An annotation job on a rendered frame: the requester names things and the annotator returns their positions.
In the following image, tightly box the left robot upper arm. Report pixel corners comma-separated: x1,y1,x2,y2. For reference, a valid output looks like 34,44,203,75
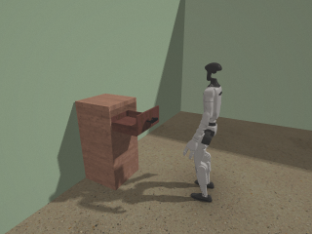
204,88,215,120

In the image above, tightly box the robot left forearm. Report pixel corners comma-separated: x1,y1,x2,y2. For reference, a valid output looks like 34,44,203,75
192,112,211,142

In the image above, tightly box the cabinet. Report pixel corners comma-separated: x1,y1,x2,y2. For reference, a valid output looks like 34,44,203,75
75,94,139,191

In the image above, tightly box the handle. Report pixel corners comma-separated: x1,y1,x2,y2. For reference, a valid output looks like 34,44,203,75
146,117,158,124

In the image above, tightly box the drawer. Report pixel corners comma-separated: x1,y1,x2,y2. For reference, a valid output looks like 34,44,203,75
111,105,159,137

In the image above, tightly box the left robot hand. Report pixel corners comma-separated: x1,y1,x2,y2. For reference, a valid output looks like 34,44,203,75
183,139,198,159

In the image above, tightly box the humanoid robot head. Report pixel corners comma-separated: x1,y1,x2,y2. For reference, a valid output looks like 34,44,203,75
205,62,222,88

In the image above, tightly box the robot left foot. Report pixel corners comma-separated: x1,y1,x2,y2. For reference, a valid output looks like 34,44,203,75
191,193,213,203

